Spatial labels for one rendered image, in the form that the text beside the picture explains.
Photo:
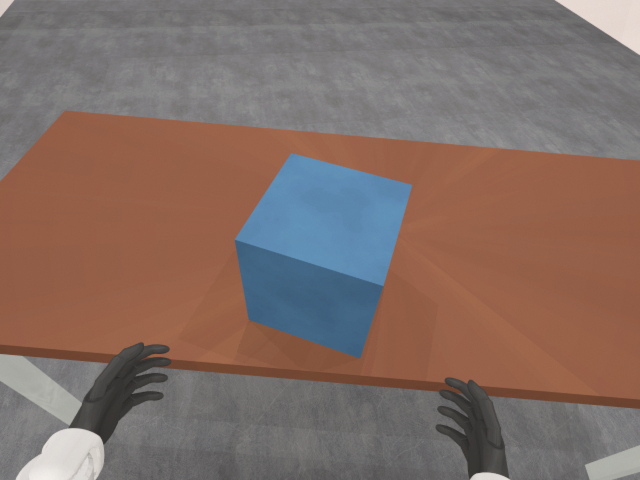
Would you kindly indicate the carton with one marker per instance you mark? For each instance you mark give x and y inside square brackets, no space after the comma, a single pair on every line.
[315,252]

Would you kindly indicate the table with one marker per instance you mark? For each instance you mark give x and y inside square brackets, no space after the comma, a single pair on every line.
[519,270]

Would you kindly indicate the robot left hand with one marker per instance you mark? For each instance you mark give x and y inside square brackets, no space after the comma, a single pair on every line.
[111,396]

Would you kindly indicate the robot left forearm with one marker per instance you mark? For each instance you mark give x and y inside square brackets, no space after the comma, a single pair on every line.
[69,454]

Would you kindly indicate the robot right hand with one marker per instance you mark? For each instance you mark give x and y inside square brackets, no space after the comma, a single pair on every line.
[483,445]

